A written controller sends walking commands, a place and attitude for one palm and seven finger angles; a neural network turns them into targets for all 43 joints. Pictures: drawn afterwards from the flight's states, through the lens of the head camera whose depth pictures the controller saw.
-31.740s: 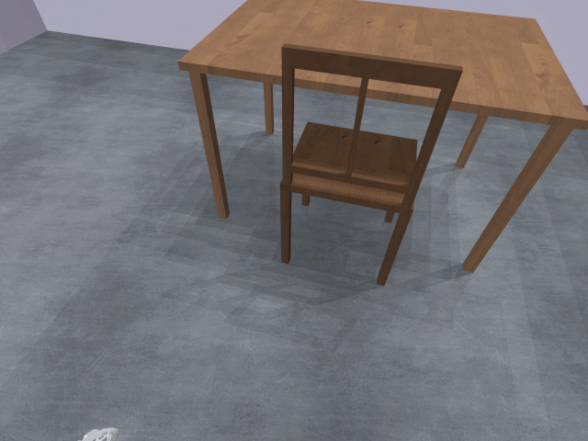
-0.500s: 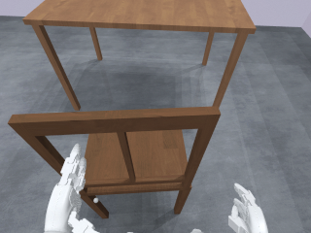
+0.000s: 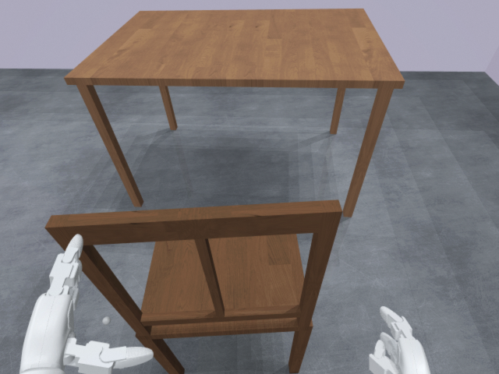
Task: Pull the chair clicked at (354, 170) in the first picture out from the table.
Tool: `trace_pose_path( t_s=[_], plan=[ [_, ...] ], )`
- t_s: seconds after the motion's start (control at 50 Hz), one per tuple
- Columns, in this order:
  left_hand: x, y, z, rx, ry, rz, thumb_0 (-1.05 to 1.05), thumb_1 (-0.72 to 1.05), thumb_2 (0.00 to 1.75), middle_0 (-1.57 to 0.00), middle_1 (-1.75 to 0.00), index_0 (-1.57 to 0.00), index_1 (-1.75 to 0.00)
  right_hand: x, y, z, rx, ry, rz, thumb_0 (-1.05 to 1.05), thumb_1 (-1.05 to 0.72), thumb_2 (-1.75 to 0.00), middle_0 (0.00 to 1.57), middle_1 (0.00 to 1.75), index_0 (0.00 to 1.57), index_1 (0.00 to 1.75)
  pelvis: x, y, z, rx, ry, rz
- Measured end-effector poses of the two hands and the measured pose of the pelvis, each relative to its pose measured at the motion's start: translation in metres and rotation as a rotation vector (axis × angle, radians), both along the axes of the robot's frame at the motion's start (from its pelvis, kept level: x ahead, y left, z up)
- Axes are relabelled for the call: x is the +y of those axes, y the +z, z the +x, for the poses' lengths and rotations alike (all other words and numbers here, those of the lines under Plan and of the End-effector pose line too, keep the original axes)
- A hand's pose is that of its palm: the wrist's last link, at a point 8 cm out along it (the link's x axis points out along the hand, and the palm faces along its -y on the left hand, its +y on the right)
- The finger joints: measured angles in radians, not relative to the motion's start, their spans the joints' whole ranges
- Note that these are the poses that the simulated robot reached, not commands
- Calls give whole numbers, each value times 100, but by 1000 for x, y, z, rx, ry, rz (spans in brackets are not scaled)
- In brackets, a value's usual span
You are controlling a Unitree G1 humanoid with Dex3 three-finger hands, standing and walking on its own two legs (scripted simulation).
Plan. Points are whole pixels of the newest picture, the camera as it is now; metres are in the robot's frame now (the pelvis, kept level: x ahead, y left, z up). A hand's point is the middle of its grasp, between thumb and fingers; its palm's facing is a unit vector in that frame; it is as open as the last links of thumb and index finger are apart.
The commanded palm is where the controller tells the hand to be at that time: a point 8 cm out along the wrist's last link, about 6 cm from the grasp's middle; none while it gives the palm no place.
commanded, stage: draw the hand back to the body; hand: left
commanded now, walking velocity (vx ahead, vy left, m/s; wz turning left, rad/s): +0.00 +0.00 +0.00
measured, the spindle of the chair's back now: (212, 280) +0.30 +0.11 -0.06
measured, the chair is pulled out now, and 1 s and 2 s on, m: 0.58 0.58 0.58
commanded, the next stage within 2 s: step back with the hand held close in 0.86 s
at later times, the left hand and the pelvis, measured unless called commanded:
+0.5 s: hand (39, 254) +0.21 +0.27 +0.18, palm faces +0.46 -0.77 -0.44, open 9.2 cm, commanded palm +0.16 +0.30 +0.20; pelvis +0.01 +0.00 +0.02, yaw -1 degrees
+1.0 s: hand (35, 253) +0.21 +0.27 +0.18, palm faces +0.46 -0.78 -0.41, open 7.4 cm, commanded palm +0.16 +0.30 +0.20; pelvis +0.01 +0.01 +0.02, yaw -2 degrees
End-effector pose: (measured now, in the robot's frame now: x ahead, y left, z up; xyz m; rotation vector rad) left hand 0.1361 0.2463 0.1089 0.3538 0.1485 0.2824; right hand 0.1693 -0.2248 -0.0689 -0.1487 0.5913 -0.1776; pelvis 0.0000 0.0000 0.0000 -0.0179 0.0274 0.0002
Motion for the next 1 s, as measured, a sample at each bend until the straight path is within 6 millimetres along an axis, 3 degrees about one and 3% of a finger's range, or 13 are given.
trace_pose_path(
  t_s=[0.28,0.54,0.74,1.0],
  plan=[
    [30,57,16,-154,93,127,0,23,57,-11,-16,-12,-17,14,14,19,1,73,13,2,-90,-90,20,30,21,30,2,18,9,-71,-9,6],
    [55,95,29,-273,143,212,1,69,79,-18,-26,-18,-26,8,11,16,57,65,5,2,-90,-90,20,30,21,30,3,23,15,-88,-22,2],
    [52,78,34,-222,117,156,1,86,88,-20,-29,-21,-30,4,12,10,81,42,-7,2,-90,-90,20,30,20,30,7,25,14,-87,-29,3],
    [59,89,28,-266,134,174,1,89,89,-21,-30,-21,-31,13,15,13,58,60,4,2,-90,-90,20,30,21,30,9,25,11,-98,-28,2]
  ],
)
